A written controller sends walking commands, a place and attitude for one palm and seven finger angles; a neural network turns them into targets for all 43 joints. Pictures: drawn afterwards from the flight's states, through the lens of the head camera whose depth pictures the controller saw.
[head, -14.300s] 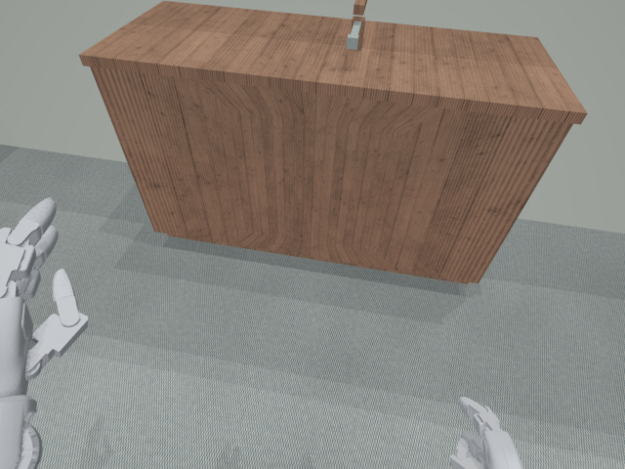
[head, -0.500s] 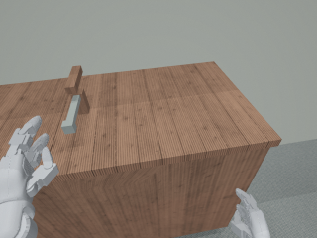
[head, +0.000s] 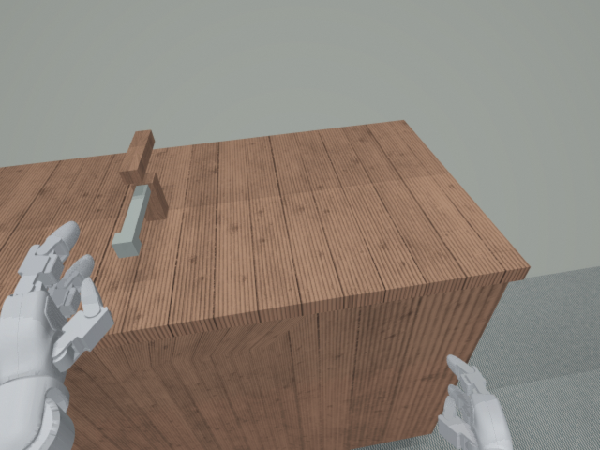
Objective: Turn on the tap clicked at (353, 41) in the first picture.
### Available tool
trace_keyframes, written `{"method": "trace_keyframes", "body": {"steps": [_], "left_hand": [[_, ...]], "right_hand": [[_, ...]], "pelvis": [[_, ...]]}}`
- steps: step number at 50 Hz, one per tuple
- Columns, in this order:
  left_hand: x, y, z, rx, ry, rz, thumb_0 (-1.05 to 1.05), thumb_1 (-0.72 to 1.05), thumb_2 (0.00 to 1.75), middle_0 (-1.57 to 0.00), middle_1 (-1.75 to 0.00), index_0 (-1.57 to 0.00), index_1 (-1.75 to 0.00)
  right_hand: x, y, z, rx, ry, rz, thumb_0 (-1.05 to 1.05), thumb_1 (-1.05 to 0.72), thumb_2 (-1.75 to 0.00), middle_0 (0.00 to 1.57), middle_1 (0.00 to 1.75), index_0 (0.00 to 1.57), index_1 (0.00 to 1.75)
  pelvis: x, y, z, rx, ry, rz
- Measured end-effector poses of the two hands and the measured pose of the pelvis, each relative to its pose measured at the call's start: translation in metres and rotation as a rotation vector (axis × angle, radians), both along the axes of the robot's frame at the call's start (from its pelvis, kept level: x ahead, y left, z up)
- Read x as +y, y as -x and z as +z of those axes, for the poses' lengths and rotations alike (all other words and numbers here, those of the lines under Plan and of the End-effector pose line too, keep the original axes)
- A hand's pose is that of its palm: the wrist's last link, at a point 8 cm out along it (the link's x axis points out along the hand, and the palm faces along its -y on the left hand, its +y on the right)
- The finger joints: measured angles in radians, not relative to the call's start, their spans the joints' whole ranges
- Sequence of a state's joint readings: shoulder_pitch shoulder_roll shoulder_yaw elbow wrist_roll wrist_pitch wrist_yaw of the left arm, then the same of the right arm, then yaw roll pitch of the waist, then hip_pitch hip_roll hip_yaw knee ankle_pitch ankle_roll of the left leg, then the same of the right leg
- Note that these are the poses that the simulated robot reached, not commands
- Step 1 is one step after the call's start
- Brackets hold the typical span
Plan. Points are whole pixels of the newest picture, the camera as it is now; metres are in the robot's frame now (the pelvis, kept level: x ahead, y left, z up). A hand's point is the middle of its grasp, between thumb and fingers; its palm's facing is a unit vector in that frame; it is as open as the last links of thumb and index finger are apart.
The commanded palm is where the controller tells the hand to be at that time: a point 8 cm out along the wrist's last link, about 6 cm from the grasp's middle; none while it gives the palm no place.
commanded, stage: reach beside the lever's end, fingers flat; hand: left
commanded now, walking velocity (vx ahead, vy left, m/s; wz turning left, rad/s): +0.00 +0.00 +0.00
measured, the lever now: (127, 244) +0.33 +0.31 +0.13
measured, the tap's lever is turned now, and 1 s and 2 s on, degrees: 0 0 0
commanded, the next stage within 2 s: none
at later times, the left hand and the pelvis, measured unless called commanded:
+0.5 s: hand (100, 307) +0.20 +0.25 +0.16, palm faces +0.50 -0.86 -0.12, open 7.4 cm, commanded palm +0.16 +0.30 +0.17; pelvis +0.00 +0.00 +0.00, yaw +0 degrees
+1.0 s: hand (99, 294) +0.23 +0.27 +0.15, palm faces +0.50 -0.86 -0.10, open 7.5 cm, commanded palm +0.19 +0.32 +0.15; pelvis +0.00 +0.01 +0.00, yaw +0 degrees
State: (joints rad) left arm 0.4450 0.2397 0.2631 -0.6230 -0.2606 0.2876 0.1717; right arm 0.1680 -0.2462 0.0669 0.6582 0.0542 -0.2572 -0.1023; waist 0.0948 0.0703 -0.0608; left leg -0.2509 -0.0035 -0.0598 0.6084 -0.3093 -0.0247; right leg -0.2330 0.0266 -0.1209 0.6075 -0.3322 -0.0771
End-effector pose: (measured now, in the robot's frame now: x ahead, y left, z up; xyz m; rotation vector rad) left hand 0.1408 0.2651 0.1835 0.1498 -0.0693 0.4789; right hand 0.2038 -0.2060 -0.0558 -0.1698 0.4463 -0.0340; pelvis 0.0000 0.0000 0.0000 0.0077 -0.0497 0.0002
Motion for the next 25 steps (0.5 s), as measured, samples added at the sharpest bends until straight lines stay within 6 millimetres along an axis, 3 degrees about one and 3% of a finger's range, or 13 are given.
{"method": "trace_keyframes", "body": {"steps": [9, 18, 25], "left_hand": [[-0.002, -0.001, -0.003, 0.013, 0.006, 0.003, 0.02, 0.9, 0.9, -0.2, -0.3, -0.21, -0.3], [0.015, -0.002, -0.009, 0.019, 0.007, 0.047, 0.02, 0.9, 0.9, -0.21, -0.3, -0.21, -0.3], [0.022, -0.016, -0.014, 0.024, 0.023, 0.04, 0.02, 0.9, 0.9, -0.2, -0.3, -0.21, -0.3]], "right_hand": [[-0.007, 0.002, -0.001, 0.005, 0.002, -0.011, 0.02, -0.9, -0.9, 0.21, 0.3, 0.2, 0.3], [-0.015, 0.007, -0.005, 0.02, 0.012, -0.034, 0.02, -0.91, -0.9, 0.21, 0.3, 0.2, 0.3], [-0.016, 0.012, -0.008, 0.037, 0.022, -0.05, 0.02, -0.91, -0.9, 0.21, 0.3, 0.2, 0.3]], "pelvis": [[-0.005, 0.0, 0.0, 0.0, 0.002, 0.0], [-0.006, 0.002, 0.0, 0.004, 0.003, 0.001], [-0.004, 0.003, 0.0, 0.011, 0.005, 0.003]]}}
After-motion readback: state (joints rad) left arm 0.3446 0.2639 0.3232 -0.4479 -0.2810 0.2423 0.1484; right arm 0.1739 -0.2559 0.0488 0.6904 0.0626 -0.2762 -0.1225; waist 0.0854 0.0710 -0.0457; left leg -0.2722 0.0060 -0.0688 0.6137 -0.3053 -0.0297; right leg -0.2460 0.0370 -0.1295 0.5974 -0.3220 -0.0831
